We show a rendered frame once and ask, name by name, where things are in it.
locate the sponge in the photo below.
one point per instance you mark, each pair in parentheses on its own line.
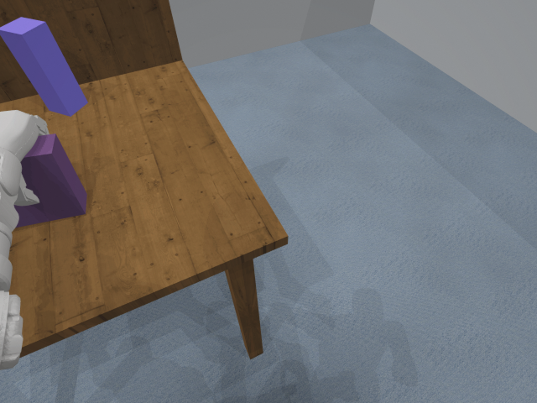
(48,172)

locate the table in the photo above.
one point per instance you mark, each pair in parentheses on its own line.
(169,202)

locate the left robot forearm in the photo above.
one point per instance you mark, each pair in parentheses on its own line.
(10,174)

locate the left robot upper arm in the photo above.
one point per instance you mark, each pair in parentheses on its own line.
(11,326)

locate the left robot hand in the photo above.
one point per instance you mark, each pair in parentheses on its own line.
(18,134)

